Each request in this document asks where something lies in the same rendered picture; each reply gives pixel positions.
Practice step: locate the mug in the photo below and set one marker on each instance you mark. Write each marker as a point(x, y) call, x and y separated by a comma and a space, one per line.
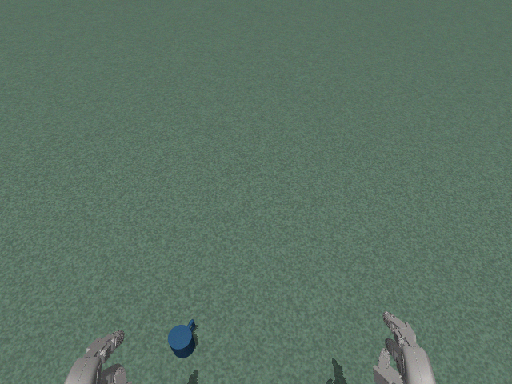
point(181, 340)

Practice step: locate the right robot hand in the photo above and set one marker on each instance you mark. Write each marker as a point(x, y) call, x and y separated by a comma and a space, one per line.
point(411, 360)

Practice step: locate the left robot hand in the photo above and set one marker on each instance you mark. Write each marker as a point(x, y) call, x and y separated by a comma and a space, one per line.
point(88, 369)

